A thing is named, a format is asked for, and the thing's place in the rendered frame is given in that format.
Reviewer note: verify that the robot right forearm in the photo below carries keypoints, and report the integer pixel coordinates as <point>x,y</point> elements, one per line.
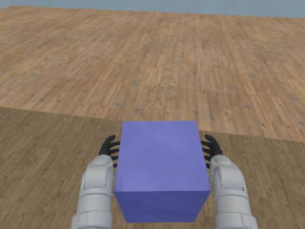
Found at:
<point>232,204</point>

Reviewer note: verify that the robot left hand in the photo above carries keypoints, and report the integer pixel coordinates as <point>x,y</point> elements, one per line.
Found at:
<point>105,148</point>

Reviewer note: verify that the robot right hand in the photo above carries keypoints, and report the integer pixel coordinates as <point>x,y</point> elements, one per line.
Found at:
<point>214,146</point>

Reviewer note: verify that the robot left forearm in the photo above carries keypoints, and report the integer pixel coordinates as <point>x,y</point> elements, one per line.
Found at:
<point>95,194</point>

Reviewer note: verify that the carton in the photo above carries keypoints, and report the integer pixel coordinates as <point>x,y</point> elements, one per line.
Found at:
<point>161,173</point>

